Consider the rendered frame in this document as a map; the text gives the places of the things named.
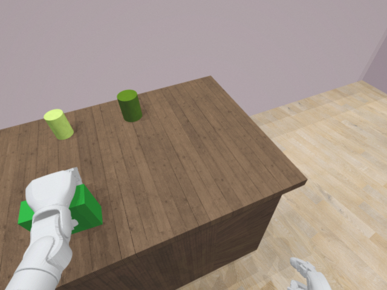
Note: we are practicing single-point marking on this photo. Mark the robot left hand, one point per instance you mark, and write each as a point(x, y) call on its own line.
point(54, 189)

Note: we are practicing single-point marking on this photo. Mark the sponge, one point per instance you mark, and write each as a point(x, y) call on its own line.
point(84, 209)

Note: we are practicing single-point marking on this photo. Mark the table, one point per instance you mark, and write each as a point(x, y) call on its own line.
point(185, 190)

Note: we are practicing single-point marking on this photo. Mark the robot right hand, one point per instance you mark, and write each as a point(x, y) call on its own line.
point(315, 280)

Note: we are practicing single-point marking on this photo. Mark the robot left forearm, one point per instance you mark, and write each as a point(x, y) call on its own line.
point(49, 252)

